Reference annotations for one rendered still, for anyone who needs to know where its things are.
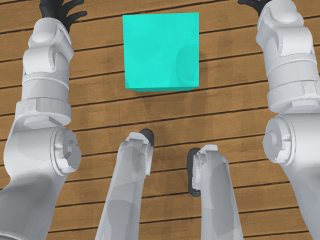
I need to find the left robot forearm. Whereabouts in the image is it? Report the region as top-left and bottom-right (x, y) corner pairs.
(3, 17), (74, 174)

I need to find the robot left upper arm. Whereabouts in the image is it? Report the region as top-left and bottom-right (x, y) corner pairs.
(0, 126), (82, 240)

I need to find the robot right hand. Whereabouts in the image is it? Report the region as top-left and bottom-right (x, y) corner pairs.
(237, 0), (272, 17)

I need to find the left robot shin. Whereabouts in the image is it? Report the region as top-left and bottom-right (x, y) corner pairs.
(116, 132), (149, 160)

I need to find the robot left hand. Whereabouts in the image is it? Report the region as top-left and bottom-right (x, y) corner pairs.
(39, 0), (88, 33)

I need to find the robot right upper arm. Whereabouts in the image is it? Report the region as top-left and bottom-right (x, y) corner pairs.
(262, 113), (320, 240)

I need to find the carton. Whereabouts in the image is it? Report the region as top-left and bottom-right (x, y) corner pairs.
(122, 12), (199, 92)

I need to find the robot right foot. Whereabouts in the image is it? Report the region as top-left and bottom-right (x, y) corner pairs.
(186, 148), (201, 197)

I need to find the right robot forearm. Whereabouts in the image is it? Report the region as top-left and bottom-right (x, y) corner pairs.
(255, 0), (320, 115)

